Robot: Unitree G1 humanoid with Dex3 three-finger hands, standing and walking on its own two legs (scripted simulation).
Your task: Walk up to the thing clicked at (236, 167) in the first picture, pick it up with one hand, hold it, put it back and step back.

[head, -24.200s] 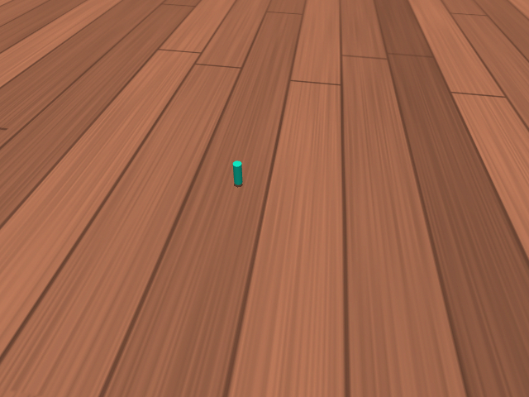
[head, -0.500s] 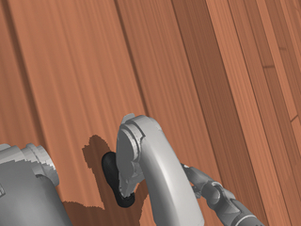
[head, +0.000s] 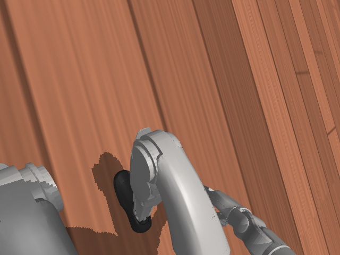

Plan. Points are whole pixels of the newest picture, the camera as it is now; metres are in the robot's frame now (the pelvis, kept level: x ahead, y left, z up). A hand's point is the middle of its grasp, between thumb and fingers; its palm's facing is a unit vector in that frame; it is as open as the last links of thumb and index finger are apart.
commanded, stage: withdraw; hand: left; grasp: from the side
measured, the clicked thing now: out of the picture +0.44 +0.31 -0.24
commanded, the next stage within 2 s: rise in 0.06 s
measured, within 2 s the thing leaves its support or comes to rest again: neither
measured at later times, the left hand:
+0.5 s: hand out of the picture +0.46 +0.46 -0.07, palm faces +0.53 -0.80 -0.29, open 17.1 cm
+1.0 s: hand out of the picture +0.28 +0.37 +0.10, palm faces +0.36 -0.79 -0.49, open 16.9 cm
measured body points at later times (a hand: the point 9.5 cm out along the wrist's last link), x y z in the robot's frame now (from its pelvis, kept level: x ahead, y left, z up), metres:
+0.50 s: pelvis +0.00 +0.00 +0.01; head +0.23 +0.15 +0.37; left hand +0.43 +0.50 -0.05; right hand +0.11 -0.25 -0.06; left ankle +0.07 +0.13 -0.28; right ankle +0.13 -0.13 -0.28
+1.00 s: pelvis +0.03 -0.01 +0.19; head +0.20 +0.08 +0.60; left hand +0.26 +0.41 +0.13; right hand +0.27 -0.21 +0.08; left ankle +0.07 +0.13 -0.28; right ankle +0.13 -0.13 -0.28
